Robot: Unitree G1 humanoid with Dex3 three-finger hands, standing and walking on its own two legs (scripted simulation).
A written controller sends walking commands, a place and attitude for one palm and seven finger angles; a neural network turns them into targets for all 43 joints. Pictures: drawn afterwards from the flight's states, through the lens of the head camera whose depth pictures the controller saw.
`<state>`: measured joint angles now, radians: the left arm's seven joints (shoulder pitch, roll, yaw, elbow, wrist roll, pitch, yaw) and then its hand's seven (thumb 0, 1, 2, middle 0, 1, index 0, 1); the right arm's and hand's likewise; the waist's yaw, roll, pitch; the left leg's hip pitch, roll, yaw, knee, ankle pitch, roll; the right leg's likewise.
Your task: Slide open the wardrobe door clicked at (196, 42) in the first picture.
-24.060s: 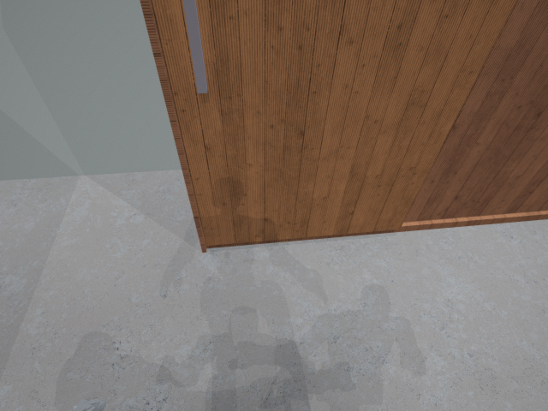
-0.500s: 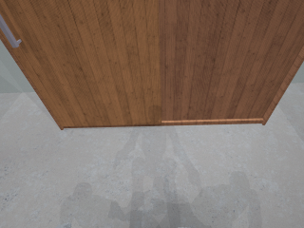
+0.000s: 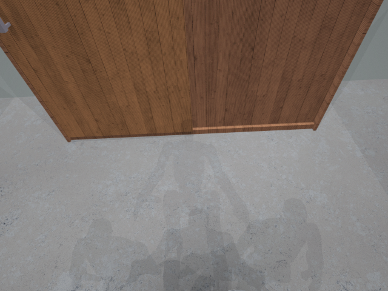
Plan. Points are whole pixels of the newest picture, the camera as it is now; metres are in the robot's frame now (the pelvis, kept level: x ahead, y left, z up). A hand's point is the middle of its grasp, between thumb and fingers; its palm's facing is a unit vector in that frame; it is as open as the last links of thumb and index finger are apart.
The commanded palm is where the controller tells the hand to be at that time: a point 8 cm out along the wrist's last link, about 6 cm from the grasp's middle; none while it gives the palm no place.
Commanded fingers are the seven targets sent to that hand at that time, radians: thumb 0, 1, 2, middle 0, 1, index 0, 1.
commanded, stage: relax the arm and regain balance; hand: left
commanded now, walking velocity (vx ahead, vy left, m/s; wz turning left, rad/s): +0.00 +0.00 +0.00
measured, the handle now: out of the picture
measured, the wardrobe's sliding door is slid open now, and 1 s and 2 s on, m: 0.00 0.00 0.00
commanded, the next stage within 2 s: step back with the hand held close in 0.64 s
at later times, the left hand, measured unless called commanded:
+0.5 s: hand out of the picture +0.05 +0.22 -0.15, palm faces +0.01 -0.94 -0.34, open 16.2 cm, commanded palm none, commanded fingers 0.00 -0.50 0.30 -0.15 -0.30 -0.15 -0.30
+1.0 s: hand out of the picture +0.15 +0.19 +0.32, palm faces +0.58 -0.66 -0.48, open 9.2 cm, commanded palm +0.10 +0.26 +0.18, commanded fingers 0.00 0.90 0.90 -0.20 -0.30 -0.20 -0.30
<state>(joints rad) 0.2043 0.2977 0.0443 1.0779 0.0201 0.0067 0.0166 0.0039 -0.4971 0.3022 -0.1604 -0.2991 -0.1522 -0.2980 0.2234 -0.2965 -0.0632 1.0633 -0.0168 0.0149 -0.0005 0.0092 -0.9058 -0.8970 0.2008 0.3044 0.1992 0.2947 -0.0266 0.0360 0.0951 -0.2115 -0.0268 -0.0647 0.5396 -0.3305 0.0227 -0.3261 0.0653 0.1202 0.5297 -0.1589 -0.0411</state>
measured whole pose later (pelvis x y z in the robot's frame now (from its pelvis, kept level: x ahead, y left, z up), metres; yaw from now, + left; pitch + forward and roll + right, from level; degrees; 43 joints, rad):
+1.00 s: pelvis -0.04 -0.02 +0.00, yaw -1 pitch +0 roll +1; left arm 0.29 0.60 0.63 -0.79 -0.03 -0.21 0.17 0.00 0.60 0.76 -0.18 -0.29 -0.17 -0.29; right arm 0.13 -0.17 -0.01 0.70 0.05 -0.17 -0.01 0.02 -0.91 -0.90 0.20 0.30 0.20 0.29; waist 0.02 0.01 0.03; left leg -0.25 0.01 -0.07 0.57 -0.32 -0.04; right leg -0.34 0.05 0.02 0.58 -0.24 -0.04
